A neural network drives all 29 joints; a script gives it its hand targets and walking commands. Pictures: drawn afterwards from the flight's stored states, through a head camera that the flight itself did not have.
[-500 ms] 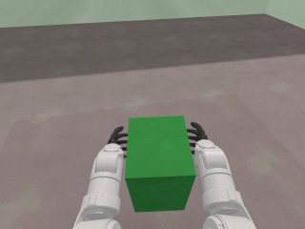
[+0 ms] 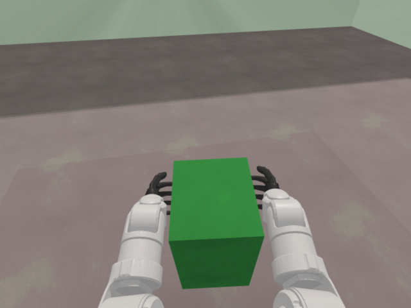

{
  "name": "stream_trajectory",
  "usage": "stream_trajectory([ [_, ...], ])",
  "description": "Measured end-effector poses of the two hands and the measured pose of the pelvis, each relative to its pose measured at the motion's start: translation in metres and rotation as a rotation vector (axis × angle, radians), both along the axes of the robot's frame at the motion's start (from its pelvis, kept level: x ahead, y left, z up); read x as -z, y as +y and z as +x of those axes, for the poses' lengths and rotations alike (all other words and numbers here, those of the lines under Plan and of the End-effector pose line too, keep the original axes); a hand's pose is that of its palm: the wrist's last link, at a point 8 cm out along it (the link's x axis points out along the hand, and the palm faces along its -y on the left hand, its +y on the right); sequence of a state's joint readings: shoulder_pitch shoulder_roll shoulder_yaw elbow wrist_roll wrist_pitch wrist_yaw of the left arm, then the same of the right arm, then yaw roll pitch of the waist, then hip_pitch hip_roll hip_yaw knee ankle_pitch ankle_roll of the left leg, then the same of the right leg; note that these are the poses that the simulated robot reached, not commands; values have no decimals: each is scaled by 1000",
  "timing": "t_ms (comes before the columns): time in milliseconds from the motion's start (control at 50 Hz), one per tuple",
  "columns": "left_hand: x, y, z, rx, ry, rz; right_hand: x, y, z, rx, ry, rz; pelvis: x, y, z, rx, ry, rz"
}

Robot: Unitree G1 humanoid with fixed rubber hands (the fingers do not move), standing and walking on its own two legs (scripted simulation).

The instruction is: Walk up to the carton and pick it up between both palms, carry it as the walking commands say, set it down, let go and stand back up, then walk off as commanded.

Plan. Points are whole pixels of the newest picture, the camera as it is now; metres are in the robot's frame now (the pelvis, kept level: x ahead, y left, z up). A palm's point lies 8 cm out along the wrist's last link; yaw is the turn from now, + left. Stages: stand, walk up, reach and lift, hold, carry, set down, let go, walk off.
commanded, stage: hold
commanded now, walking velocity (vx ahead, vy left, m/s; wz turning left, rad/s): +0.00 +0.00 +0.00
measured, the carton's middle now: (213, 226) +0.29 +0.00 -0.01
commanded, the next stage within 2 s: carry in 1.02 s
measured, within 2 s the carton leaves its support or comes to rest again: neither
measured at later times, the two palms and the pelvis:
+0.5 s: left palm (154, 203) +0.30 +0.12 +0.06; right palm (271, 197) +0.31 -0.13 +0.07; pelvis +0.00 +0.00 +0.00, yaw +0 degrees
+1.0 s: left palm (152, 205) +0.30 +0.12 +0.06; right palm (271, 198) +0.30 -0.12 +0.07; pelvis +0.00 +0.00 +0.00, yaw +0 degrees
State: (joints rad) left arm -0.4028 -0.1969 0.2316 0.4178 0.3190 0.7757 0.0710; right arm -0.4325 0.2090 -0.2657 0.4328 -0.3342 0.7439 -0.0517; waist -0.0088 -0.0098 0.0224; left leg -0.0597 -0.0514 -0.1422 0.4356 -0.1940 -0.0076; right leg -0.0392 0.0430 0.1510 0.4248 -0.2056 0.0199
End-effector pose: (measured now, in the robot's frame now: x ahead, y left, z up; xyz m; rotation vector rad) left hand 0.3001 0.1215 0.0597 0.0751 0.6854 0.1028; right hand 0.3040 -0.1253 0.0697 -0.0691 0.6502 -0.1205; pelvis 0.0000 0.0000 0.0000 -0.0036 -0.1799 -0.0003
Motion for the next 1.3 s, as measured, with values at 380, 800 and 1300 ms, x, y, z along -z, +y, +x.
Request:
stream_trajectory([
  [380, 0, -1, 2, -3, -2, 1, 1, -2, 2, 1, -2, 4, 0, -2, 0, 2, 4, 2],
  [800, 2, 1, 0, 11, 7, 6, 2, 0, 3, -20, 6, -10, -1, -2, 6, -2, 5, 1],
  [1300, -2, 16, -27, -134, -82, -33, 1, 17, -3, -59, -79, 76, 17, -12, -28, -115, 211, -5],
])
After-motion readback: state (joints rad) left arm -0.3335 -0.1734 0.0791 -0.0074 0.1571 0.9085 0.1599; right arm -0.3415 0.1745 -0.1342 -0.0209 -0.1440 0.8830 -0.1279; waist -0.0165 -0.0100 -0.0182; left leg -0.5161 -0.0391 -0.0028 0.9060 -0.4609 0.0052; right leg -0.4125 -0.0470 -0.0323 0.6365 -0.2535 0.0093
